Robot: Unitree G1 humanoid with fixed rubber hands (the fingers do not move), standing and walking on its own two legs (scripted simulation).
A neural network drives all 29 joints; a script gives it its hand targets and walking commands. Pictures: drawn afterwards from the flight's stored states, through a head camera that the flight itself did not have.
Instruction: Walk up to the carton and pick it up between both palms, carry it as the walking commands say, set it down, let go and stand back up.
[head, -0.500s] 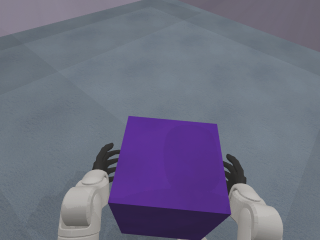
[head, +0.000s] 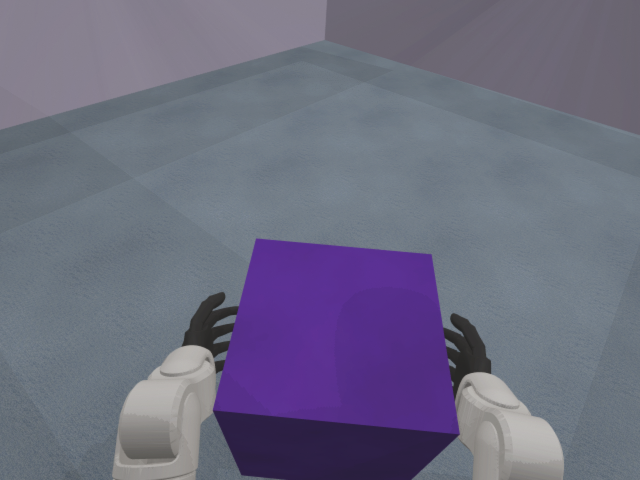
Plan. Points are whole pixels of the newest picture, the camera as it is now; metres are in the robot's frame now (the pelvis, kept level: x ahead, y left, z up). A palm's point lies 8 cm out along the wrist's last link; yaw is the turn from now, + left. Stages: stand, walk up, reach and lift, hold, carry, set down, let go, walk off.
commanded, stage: carry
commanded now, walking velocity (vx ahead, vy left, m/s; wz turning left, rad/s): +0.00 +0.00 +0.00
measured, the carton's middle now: (331, 371) +0.26 -0.01 +0.03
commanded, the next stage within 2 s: none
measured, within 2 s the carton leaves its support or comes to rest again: neither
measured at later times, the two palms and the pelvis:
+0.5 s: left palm (151, 406) +0.19 +0.18 +0.07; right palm (436, 419) +0.18 -0.12 +0.07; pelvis -0.06 +0.03 +0.01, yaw +1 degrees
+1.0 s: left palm (124, 395) +0.20 +0.22 +0.05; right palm (394, 398) +0.21 -0.08 +0.06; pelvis -0.06 +0.06 -0.01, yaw +2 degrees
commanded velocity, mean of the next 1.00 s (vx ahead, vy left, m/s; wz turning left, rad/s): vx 0.00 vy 0.00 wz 0.00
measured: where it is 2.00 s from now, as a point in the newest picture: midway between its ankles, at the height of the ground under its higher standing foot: outside the picture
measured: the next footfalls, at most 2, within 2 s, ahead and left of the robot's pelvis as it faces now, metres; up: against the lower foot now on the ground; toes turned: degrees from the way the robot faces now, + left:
left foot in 0.96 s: -0.02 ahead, +0.16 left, +0.00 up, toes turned -3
